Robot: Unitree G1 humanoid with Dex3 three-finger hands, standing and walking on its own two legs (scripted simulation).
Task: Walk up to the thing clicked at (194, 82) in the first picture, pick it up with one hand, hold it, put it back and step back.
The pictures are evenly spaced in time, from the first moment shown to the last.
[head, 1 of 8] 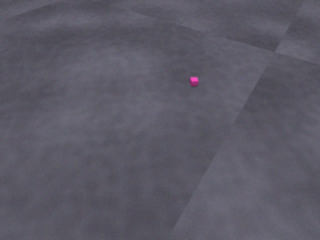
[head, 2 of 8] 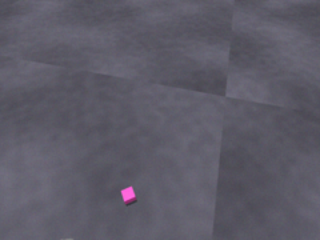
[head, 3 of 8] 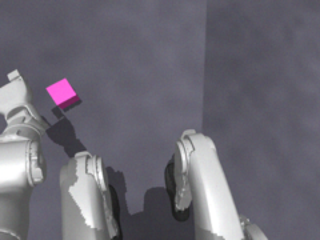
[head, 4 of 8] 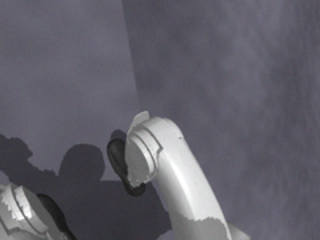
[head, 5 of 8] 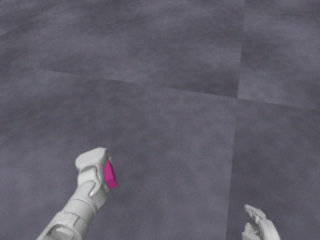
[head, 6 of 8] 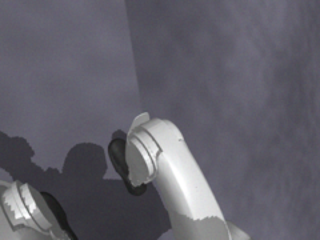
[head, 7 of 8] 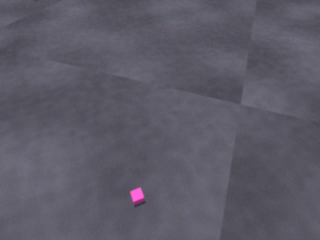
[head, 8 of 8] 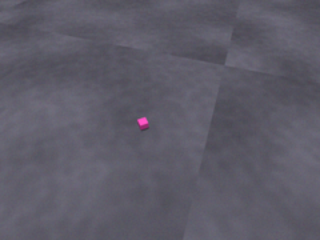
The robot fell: no
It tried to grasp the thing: yes
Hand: left
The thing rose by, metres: 0.68
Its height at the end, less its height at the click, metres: +0.00
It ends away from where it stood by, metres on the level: 0.01
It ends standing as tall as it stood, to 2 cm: yes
